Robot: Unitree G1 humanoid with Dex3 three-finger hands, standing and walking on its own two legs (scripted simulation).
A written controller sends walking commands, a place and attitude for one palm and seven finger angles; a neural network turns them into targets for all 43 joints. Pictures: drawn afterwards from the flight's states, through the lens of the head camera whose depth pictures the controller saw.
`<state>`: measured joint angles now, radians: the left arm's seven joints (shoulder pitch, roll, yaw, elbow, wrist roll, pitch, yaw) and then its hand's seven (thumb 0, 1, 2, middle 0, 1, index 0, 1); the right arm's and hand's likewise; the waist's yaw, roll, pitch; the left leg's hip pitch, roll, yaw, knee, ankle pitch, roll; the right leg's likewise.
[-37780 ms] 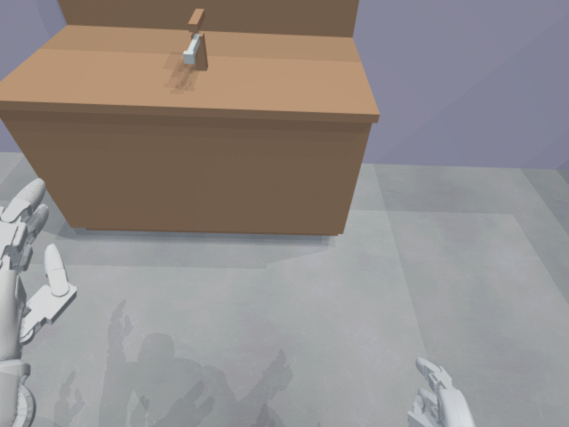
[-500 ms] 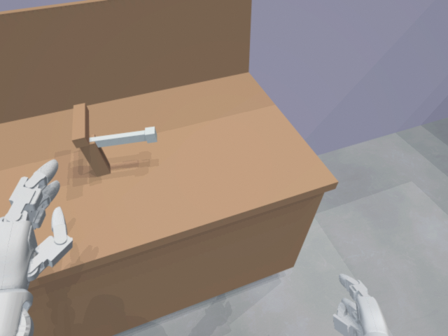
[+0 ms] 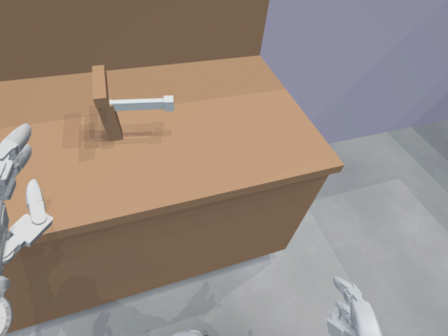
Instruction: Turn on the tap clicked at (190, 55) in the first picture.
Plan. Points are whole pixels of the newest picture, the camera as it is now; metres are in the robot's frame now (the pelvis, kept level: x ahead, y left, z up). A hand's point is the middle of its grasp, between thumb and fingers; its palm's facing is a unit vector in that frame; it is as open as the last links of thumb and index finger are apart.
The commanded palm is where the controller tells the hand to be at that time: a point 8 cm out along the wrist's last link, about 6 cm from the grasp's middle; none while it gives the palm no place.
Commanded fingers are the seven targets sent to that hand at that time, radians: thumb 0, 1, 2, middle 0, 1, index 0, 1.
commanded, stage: step back with the hand held close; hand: left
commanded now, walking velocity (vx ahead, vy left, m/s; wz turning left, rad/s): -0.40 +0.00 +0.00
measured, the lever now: (168, 103) +0.63 +0.18 +0.04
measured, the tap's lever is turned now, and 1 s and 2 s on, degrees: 81 81 81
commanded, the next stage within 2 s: stop stepping back and stand still in 0.52 s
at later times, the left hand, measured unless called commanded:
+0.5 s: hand (16, 269) +0.15 +0.24 +0.18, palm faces +0.29 -0.89 -0.35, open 7.4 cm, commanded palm +0.10 +0.28 +0.19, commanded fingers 0.00 0.90 0.90 -0.20 -0.30 -0.20 -0.30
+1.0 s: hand out of the picture +0.04 +0.27 +0.17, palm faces +0.39 -0.84 -0.37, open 7.5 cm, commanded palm -0.02 +0.30 +0.19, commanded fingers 0.00 0.90 0.90 -0.20 -0.30 -0.20 -0.30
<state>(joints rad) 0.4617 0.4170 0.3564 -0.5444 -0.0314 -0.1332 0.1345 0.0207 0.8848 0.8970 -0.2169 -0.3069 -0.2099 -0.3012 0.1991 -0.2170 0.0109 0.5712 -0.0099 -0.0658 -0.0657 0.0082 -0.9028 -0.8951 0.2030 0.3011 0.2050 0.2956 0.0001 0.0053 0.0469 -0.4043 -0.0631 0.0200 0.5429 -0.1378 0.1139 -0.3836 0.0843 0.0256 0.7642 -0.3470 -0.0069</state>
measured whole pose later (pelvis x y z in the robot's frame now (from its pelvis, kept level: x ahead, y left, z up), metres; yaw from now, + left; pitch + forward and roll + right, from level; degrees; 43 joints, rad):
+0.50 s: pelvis -0.07 +0.01 +0.00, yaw -2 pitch +3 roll -4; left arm 0.46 0.43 0.38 -0.63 -0.07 -0.21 0.09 0.02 0.88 0.90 -0.22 -0.31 -0.21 -0.30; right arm 0.18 -0.22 0.03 0.60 0.02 -0.05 -0.05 0.01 -0.90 -0.89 0.20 0.30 0.21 0.30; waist -0.01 -0.04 -0.01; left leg -0.38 -0.01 -0.02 0.69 -0.26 0.00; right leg -0.28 0.02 0.00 0.56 -0.28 0.04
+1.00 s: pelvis -0.18 +0.02 +0.00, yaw -1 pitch -2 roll -4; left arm 0.43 0.36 0.34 -0.44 -0.05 -0.09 0.12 0.02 0.89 0.90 -0.21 -0.31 -0.20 -0.30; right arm 0.21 -0.22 0.02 0.67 0.01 -0.08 -0.04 0.01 -0.90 -0.89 0.21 0.30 0.21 0.30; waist 0.01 0.07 0.00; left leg -0.50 -0.03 -0.03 0.89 -0.34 0.00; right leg -0.16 0.08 -0.06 0.42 -0.20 -0.05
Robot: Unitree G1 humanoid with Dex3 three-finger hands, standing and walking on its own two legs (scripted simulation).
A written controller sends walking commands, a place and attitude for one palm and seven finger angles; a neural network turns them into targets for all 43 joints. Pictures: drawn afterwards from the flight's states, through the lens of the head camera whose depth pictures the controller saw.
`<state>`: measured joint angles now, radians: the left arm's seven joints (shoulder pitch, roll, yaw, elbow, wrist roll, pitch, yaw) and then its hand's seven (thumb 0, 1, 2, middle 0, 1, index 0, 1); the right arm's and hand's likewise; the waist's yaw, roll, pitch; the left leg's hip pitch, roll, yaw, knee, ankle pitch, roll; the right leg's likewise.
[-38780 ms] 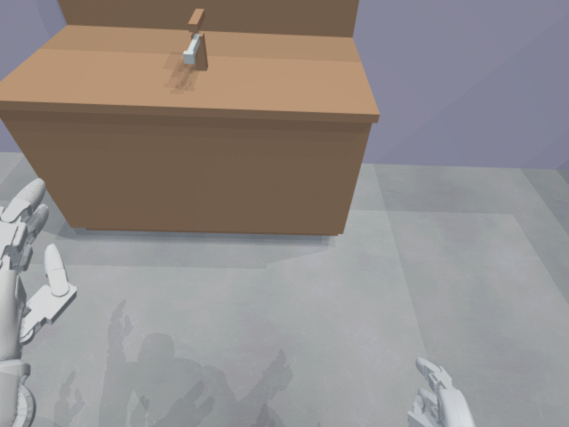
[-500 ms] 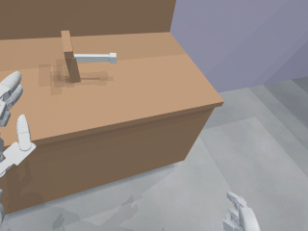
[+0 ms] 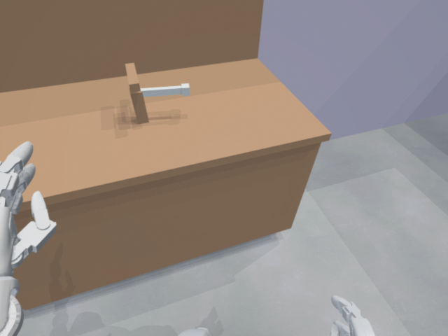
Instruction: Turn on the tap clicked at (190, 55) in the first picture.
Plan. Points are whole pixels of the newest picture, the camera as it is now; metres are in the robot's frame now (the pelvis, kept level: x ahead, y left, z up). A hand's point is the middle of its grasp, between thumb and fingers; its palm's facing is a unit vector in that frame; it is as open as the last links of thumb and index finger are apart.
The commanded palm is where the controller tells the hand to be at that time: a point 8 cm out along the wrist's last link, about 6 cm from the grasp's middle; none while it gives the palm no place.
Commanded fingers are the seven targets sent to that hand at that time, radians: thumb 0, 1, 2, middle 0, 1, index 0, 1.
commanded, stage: stop stepping back and stand still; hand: left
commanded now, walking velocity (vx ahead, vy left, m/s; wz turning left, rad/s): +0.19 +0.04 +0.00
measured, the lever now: (185, 89) +0.81 +0.18 +0.04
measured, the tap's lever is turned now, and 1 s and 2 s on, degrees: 81 81 81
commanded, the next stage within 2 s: stand and check the lever's angle in 0.46 s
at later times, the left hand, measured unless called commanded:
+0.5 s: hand (37, 254) +0.18 +0.26 +0.16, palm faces +0.42 -0.82 -0.40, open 7.4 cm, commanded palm +0.12 +0.29 +0.18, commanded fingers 0.00 0.90 0.90 -0.20 -0.30 -0.20 -0.30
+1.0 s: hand (49, 239) +0.21 +0.26 +0.14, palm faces +0.41 -0.84 -0.37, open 7.5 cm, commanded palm +0.15 +0.30 +0.18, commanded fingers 0.00 0.90 0.90 -0.20 -0.30 -0.20 -0.30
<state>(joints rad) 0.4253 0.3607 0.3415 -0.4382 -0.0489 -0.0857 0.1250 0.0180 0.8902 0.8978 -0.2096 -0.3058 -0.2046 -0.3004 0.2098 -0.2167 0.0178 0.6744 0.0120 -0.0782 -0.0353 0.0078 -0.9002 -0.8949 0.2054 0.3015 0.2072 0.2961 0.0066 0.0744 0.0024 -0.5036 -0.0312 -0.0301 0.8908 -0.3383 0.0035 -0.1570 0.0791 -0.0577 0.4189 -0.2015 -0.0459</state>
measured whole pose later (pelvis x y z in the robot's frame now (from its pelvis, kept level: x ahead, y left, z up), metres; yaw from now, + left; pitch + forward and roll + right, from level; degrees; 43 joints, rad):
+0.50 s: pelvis -0.03 +0.01 -0.01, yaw +3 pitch -3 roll -2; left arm 0.43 0.35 0.34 -0.44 -0.06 -0.12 0.12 0.02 0.89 0.90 -0.21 -0.31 -0.20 -0.30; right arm 0.25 -0.20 0.02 0.69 0.01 -0.08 -0.04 0.01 -0.90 -0.89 0.20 0.30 0.21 0.30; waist -0.02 0.06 0.05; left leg -0.38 0.02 -0.06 0.97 -0.43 0.02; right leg -0.33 0.03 -0.07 0.60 -0.21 -0.03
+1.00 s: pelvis +0.01 +0.01 +0.01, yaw +3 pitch -1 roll -1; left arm 0.50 0.33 0.30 -0.46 -0.06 -0.11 0.14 0.02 0.89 0.90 -0.21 -0.31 -0.21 -0.30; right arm 0.18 -0.22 0.00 0.63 0.01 -0.10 -0.06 0.01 -0.90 -0.90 0.20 0.30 0.20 0.30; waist 0.00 0.01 0.04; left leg -0.20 0.01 -0.02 0.51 -0.29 0.00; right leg -0.23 0.03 -0.02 0.47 -0.21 -0.02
